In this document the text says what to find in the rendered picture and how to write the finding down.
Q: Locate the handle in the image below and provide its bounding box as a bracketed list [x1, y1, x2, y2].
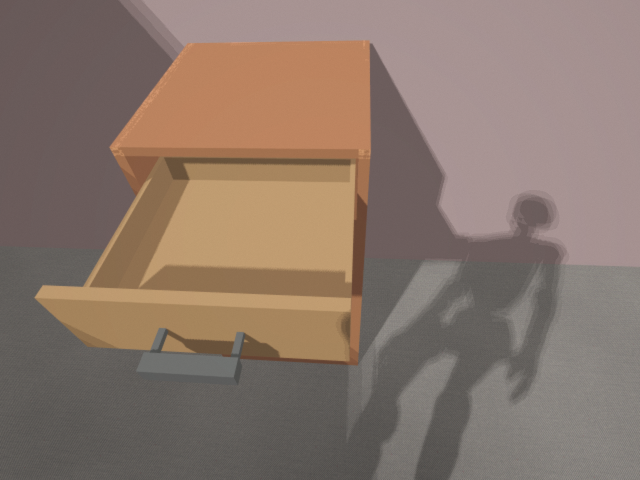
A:
[136, 328, 245, 385]

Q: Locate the drawer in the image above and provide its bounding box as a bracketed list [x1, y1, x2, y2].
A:
[35, 156, 356, 361]

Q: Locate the cabinet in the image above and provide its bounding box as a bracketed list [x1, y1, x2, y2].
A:
[110, 40, 371, 366]

